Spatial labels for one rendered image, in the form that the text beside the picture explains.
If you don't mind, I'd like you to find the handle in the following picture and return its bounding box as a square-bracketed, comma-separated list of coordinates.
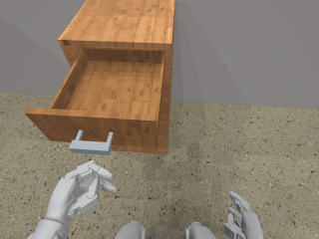
[69, 129, 114, 155]

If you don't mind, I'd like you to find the cabinet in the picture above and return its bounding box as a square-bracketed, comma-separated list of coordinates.
[58, 0, 175, 154]

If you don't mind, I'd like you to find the robot left shin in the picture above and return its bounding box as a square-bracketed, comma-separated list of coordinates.
[130, 220, 140, 224]

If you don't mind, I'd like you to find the robot left forearm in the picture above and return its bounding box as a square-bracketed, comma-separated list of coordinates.
[27, 218, 69, 239]

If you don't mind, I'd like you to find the robot right hand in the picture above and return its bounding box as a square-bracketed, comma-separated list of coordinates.
[224, 191, 264, 239]

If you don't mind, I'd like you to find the robot left thigh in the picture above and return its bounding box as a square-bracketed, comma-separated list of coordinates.
[114, 223, 146, 239]

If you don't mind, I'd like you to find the robot left hand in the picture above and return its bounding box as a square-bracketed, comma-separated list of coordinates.
[45, 160, 117, 227]

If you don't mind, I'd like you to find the drawer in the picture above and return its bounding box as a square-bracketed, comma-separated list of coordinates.
[25, 47, 165, 148]

